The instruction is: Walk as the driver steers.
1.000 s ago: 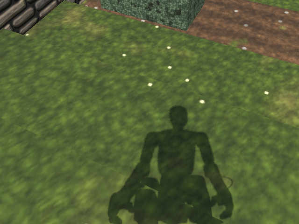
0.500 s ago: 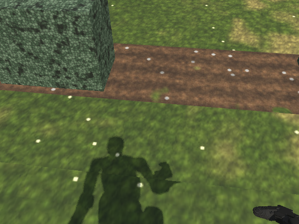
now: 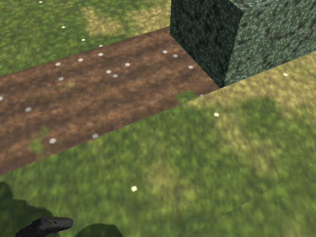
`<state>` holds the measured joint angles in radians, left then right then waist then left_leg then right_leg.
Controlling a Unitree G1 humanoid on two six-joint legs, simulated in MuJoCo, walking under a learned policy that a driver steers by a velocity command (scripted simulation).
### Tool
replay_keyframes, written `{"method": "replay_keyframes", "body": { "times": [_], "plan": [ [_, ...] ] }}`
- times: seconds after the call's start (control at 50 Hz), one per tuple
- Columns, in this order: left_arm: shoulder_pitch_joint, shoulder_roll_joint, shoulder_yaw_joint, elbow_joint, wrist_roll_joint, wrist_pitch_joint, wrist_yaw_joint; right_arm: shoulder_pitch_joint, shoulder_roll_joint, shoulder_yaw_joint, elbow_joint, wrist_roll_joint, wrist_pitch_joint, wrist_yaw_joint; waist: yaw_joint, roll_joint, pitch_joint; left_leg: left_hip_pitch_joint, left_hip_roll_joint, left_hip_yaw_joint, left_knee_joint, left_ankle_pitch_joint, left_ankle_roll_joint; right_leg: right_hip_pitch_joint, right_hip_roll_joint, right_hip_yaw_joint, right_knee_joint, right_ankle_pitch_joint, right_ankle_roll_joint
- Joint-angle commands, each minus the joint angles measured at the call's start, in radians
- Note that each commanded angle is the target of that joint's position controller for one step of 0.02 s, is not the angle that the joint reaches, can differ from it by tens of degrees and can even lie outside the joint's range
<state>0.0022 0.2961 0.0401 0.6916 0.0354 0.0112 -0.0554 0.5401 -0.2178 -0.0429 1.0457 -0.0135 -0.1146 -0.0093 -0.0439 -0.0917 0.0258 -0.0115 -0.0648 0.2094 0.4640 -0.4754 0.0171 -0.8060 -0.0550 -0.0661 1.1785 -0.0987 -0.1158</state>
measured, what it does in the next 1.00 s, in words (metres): goes down, turning left: right foot, then left foot 0.17 m lower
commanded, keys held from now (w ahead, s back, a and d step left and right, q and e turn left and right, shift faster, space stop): w+e+shift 0.16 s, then w+q+shift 0.84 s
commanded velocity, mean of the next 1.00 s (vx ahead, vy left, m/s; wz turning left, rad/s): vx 1.00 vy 0.00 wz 0.22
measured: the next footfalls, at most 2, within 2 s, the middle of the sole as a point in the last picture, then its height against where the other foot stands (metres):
right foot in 0.16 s outside the picture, level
left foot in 0.64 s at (145, 194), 0.17 m lower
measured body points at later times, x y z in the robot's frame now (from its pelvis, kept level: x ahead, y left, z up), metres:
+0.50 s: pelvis +0.44 -0.01 -0.03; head +0.46 +0.00 +0.42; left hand +0.49 +0.27 -0.17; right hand +0.53 -0.29 -0.14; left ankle +0.66 +0.10 -0.72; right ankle +0.24 -0.01 -0.71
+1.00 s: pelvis +0.95 -0.02 -0.18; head +0.97 -0.03 +0.27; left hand +1.11 +0.27 -0.24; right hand +1.01 -0.31 -0.32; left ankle +0.72 +0.04 -0.83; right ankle +1.11 -0.13 -0.89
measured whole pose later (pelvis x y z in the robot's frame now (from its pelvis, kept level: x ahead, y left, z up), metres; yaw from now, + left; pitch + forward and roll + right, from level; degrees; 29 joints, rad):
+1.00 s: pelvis +0.95 -0.02 -0.18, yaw +18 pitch +0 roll +0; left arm 0.02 0.25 -0.01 0.69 0.03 -0.11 0.01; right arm 0.44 -0.31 -0.09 0.91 0.01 -0.04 0.01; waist -0.06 0.04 0.03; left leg -0.07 -0.14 -0.20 0.95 -0.50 0.13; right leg -0.53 -0.04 0.05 0.70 -0.16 0.04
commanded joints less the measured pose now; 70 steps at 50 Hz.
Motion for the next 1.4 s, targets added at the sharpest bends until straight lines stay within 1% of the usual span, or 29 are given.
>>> {"method": "replay_keyframes", "body": {
  "times": [0.02,0.08,0.12,0.14,0.16,0.18,0.2,0.24,0.3,0.34,0.4,0.54,0.6,0.62,0.64,0.66,0.68,0.72,0.8,0.86,0.92,0.96,0.98,1.0,1.06,1.14,1.2,1.32,1.4],
  "plan": [
    [-0.079,-0.011,-0.027,-0.092,-0.016,-0.011,-0.017,-0.078,-0.099,-0.002,-0.091,0.001,-0.009,-0.007,0.06,0.14,0.103,-0.078,0.295,-0.079,-0.241,1.029,-0.049,0.079,0.002,-0.056,-0.184,0.019,-0.055],
    [-0.053,0.029,-0.017,-0.066,-0.012,-0.016,-0.031,-0.03,-0.174,-0.012,-0.095,-0.004,0.03,-0.043,0.103,0.155,0.066,-0.072,0.28,0.025,-0.05,1.459,-0.085,0.396,0.147,-0.173,-0.39,-0.02,-0.083],
    [0.269,0.109,0.024,0.029,-0.003,-0.003,-0.026,-0.105,-0.26,-0.031,-0.124,-0.015,0.046,-0.053,0.269,0.189,-0.07,-0.214,0.34,-0.002,0.369,1.527,-0.095,0.784,0.158,-0.062,-0.399,-0.096,-0.163],
    [0.453,0.172,0.061,0.095,-0.031,-0.005,-0.004,-0.165,-0.28,-0.047,-0.148,-0.018,0.056,-0.044,0.353,0.091,-0.166,-0.392,0.25,0.005,0.817,0.92,-0.089,1.044,0.116,0.052,-0.488,-0.106,-0.253],
    [0.373,0.22,0.076,0.083,-0.068,0.0,0.019,-0.181,-0.178,-0.028,-0.207,-0.042,0.054,-0.024,0.259,-0.123,-0.194,-0.65,0.088,-0.004,1.177,-0.026,-0.072,1.146,-0.034,0.313,-0.506,-0.116,-0.31],
    [0.346,0.238,0.059,0.03,-0.025,-0.004,0.036,-0.139,-0.161,-0.018,-0.313,-0.012,0.035,-0.019,0.16,-0.091,-0.311,-0.883,0.087,-0.221,1.246,-0.065,-0.093,1.306,-0.226,0.702,-0.64,-0.015,-0.452],
    [0.367,0.174,0.055,0.034,-0.009,-0.006,0.067,-0.199,-0.193,-0.016,-0.315,-0.006,0.015,-0.012,0.184,0.051,-0.222,-0.908,0.108,-0.264,1.084,0.046,-0.07,1.171,-0.256,0.744,-0.823,-0.115,-0.406],
    [0.225,0.081,0.032,0.071,-0.013,-0.048,0.08,-0.154,-0.192,-0.024,-0.257,-0.026,0.042,-0.006,0.033,0.18,0.019,-0.736,0.195,-0.261,0.797,0.078,-0.057,0.782,-0.185,0.548,-0.865,-0.066,-0.298],
    [0.223,0.115,0.034,0.105,-0.009,-0.11,0.065,-0.154,-0.12,-0.008,-0.238,-0.055,0.108,0.018,-0.001,0.122,0.076,-0.499,0.176,-0.231,0.564,0.041,-0.041,0.505,-0.095,0.289,-0.907,0.144,-0.223],
    [0.248,0.106,0.042,0.159,-0.017,-0.161,0.054,-0.244,-0.126,-0.032,-0.279,0.005,0.105,0.03,-0.007,0.151,0.095,-0.523,0.165,-0.285,0.328,0.492,0.005,0.464,-0.003,0.136,-0.877,0.131,-0.117],
    [0.256,0.047,0.019,0.186,-0.052,-0.182,0.063,-0.239,-0.058,-0.022,-0.248,-0.002,0.083,0.075,0.008,0.074,0.006,-0.284,0.119,-0.224,0.178,1.036,0.05,0.387,0.033,0.016,-0.805,-0.109,-0.052],
    [0.505,0.094,0.008,0.264,0.02,-0.149,0.117,-0.498,-0.102,-0.025,-0.309,-0.038,0.078,0.075,0.14,0.115,0.217,-0.687,0.091,-0.12,0.009,0.843,0.119,0.847,-0.109,-0.019,-0.543,0.23,-0.013],
    [0.44,0.103,0.002,0.269,0.002,-0.126,0.121,-0.076,-0.15,-0.053,-0.149,-0.03,0.089,0.052,-0.056,0.067,-0.07,-0.147,0.028,-0.062,-0.018,0.855,0.156,0.853,-0.089,-0.066,-0.065,0.811,0.014],
    [0.339,0.125,0.013,0.25,-0.013,-0.116,0.124,0.127,-0.219,-0.081,-0.083,-0.042,0.088,0.056,-0.186,0.077,-0.074,0.044,0.058,-0.098,-0.052,0.804,0.237,0.671,-0.062,-0.09,0.379,0.721,0.039],
    [0.189,0.064,0.013,0.215,-0.007,-0.108,0.108,0.219,-0.268,-0.103,-0.058,-0.033,0.098,0.055,-0.283,0.268,-0.02,0.254,0.119,-0.214,-0.126,0.788,0.336,0.303,0.111,-0.124,0.952,-0.197,0.051],
    [0.231,0.0,-0.015,0.096,-0.029,-0.139,0.11,0.203,-0.337,-0.107,-0.04,-0.024,0.098,0.051,-0.129,0.44,-0.103,0.617,0.27,-0.403,0.255,1.384,0.351,-0.15,0.117,0.011,0.995,-0.585,0.074],
    [0.207,0.029,-0.036,0.038,-0.027,-0.143,0.108,0.241,-0.318,-0.101,-0.055,-0.013,0.085,0.033,-0.16,0.239,-0.297,0.841,0.35,-0.629,0.2,1.181,0.47,-0.353,0.077,0.123,0.874,-0.539,0.103],
    [0.158,0.091,-0.036,0.05,0.016,-0.145,0.085,0.061,-0.244,-0.086,-0.089,-0.018,0.106,-0.001,-0.075,-0.038,-0.162,0.486,0.363,-0.807,-0.14,0.322,0.412,-0.346,0.0,0.127,0.638,-0.403,0.085],
    [0.005,0.054,-0.05,-0.037,0.039,-0.092,0.051,-0.204,-0.216,-0.05,-0.166,-0.005,0.037,-0.009,0.101,0.011,0.179,-0.545,0.177,-0.635,-0.305,0.369,0.332,0.221,-0.088,0.124,-0.165,-0.162,0.186],
    [0.128,0.047,-0.043,0.008,-0.02,-0.092,0.043,-0.224,-0.251,-0.069,-0.187,0.025,0.013,0.017,0.113,0.138,0.056,-0.619,0.095,-0.519,-0.225,0.605,0.258,0.635,-0.015,0.067,-0.379,0.171,0.155],
    [0.119,0.103,-0.017,-0.005,-0.021,-0.102,0.061,-0.139,-0.284,-0.083,-0.186,0.034,0.043,0.021,0.08,0.085,0.012,-0.293,0.091,-0.568,-0.04,0.803,0.191,0.627,0.058,0.07,-0.573,0.028,0.134],
    [0.475,0.156,0.019,0.077,-0.005,-0.11,0.075,-0.199,-0.287,-0.082,-0.214,0.019,0.055,0.022,0.275,0.062,-0.192,-0.357,0.022,-0.492,0.45,0.894,0.138,0.998,0.032,0.109,-0.529,-0.145,0.114],
    [0.603,0.238,0.038,0.078,0.011,-0.115,0.084,-0.183,-0.138,-0.051,-0.252,0.009,0.049,0.022,0.281,-0.124,-0.311,-0.529,-0.07,-0.41,0.866,0.191,0.123,1.15,-0.243,0.484,-0.649,-0.586,0.061],
    [0.477,0.259,0.047,0.064,0.005,-0.108,0.08,-0.109,-0.124,-0.039,-0.319,0.031,0.046,0.022,0.14,-0.355,-0.328,-0.704,-0.072,-0.354,0.999,-0.002,0.125,1.112,-0.382,0.996,-0.917,-0.63,-0.001],
    [0.284,0.08,0.025,0.049,0.009,-0.096,0.061,-0.242,-0.17,-0.046,-0.289,-0.012,0.095,0.032,0.106,0.022,0.003,-0.682,0.094,-0.318,0.891,0.201,0.1,0.715,-0.285,0.556,-0.869,-0.43,-0.023],
    [0.331,0.088,0.032,0.117,-0.032,-0.133,0.046,-0.307,-0.139,-0.042,-0.333,-0.018,0.153,0.066,0.045,-0.008,0.047,-0.686,0.188,-0.327,0.702,0.27,0.064,0.659,-0.252,0.261,-0.91,-0.049,-0.011],
    [0.441,0.132,0.047,0.174,-0.006,-0.147,0.055,-0.386,-0.161,-0.046,-0.359,-0.044,0.162,0.08,0.088,0.038,0.013,-0.791,0.178,-0.252,0.726,0.378,0.084,0.82,-0.27,0.1,-0.855,0.245,-0.035],
    [0.446,0.083,0.015,0.221,0.0,-0.189,0.083,-0.579,-0.124,-0.03,-0.383,-0.022,0.111,0.133,0.053,0.057,0.127,-0.548,0.11,-0.114,0.276,1.083,0.138,0.627,-0.149,-0.177,-0.863,-0.101,0.087],
    [0.51,0.102,0.003,0.251,-0.002,-0.149,0.087,-0.519,-0.142,-0.025,-0.306,-0.045,0.11,0.086,0.033,0.079,0.095,-0.375,0.021,0.027,0.131,1.016,0.167,0.779,-0.128,-0.286,-0.588,0.379,0.119]
  ]
}}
